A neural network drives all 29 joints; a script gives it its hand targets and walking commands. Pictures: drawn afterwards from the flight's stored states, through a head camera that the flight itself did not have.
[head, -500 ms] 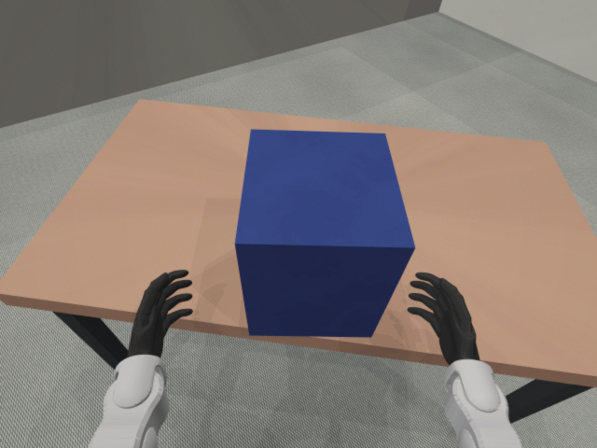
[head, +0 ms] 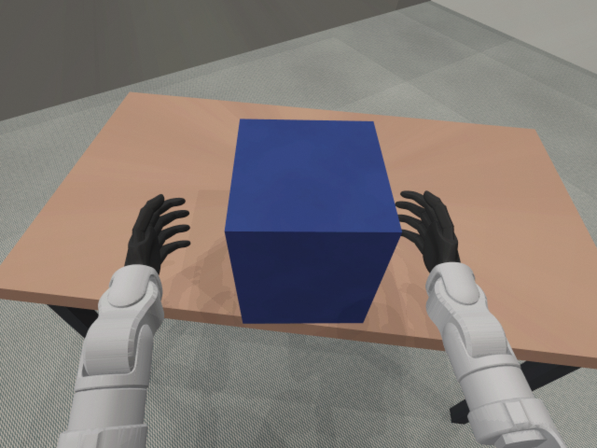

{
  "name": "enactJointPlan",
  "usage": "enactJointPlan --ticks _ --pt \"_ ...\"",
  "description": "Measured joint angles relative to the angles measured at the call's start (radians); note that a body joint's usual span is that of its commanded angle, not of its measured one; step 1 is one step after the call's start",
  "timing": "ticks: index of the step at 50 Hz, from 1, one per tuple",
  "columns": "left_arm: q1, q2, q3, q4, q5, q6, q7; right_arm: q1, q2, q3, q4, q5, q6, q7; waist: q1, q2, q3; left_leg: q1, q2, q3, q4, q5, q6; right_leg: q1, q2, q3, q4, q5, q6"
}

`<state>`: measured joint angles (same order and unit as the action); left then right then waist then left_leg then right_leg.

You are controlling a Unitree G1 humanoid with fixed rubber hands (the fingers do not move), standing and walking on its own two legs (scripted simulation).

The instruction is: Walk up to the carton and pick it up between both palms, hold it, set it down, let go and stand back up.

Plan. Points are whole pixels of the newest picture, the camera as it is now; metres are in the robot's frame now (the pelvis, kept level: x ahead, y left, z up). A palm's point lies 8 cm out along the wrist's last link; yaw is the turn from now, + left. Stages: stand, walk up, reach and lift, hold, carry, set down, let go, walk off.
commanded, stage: reach and lift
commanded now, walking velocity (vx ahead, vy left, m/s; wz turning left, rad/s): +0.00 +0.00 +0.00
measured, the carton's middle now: (305, 227) +0.42 +0.00 +0.03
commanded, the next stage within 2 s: none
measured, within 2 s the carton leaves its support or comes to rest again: neither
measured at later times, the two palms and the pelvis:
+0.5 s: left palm (150, 194) +0.37 +0.20 +0.14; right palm (452, 189) +0.40 -0.19 +0.14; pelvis +0.00 +0.00 +0.00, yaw +0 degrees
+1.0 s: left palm (151, 169) +0.42 +0.21 +0.14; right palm (417, 164) +0.45 -0.15 +0.13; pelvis +0.00 +0.00 +0.00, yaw +1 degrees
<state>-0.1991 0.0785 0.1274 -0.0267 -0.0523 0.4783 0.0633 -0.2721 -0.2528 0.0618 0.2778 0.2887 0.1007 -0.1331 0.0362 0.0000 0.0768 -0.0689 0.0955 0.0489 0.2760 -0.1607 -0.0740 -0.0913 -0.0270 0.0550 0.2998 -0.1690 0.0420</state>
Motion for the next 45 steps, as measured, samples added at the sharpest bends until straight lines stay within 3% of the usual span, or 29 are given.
enactJointPlan --ticks 7,21,28,37,45 --pt "-0.071 0.024 0.021 -0.038 -0.012 0.091 0.017 -0.094 -0.029 -0.003 0.004 0.048 0.054 -0.019 -0.007 -0.004 0.012 -0.024 0.001 -0.004 0.018 -0.004 -0.001 -0.021 0.001 -0.002 0.012 -0.002 -0.001" --pt "-0.26 0.064 0.056 0.068 -0.027 0.17 0.004 -0.291 -0.092 0.029 0.145 0.106 0.13 -0.021 -0.025 -0.001 -0.029 -0.053 0.011 -0.014 0.025 -0.011 -0.008 -0.039 0.011 -0.011 0.0 0.002 -0.005" --pt "-0.378 0.104 0.06 0.197 -0.043 0.161 0.013 -0.414 -0.117 0.05 0.247 0.14 0.154 -0.013 -0.016 0.002 -0.056 -0.086 0.017 -0.009 0.029 -0.006 -0.01 -0.077 0.019 -0.004 0.003 0.011 -0.009" --pt "-0.55 0.155 0.031 0.417 -0.072 0.117 0.023 -0.604 -0.129 0.058 0.458 0.166 0.174 0.009 0.002 0.006 -0.099 -0.137 0.019 -0.014 0.038 -0.001 -0.009 -0.121 0.021 -0.007 0.001 0.022 -0.009" --pt "-0.66 0.166 -0.003 0.672 -0.075 -0.017 0.019 -0.698 -0.1 0.028 0.649 0.119 0.139 0.048 0.008 -0.001 -0.111 -0.174 0.009 -0.033 0.051 -0.004 -0.003 -0.145 0.012 -0.021 0.003 0.019 -0.004"
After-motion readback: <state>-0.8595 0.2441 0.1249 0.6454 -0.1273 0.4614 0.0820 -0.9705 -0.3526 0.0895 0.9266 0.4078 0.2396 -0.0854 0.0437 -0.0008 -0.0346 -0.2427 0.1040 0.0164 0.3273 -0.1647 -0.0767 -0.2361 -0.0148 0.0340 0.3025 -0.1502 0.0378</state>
